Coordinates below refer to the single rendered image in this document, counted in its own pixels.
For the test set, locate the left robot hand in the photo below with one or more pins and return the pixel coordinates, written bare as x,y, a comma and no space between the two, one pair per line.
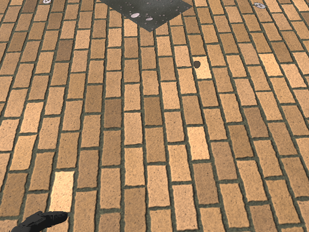
39,220

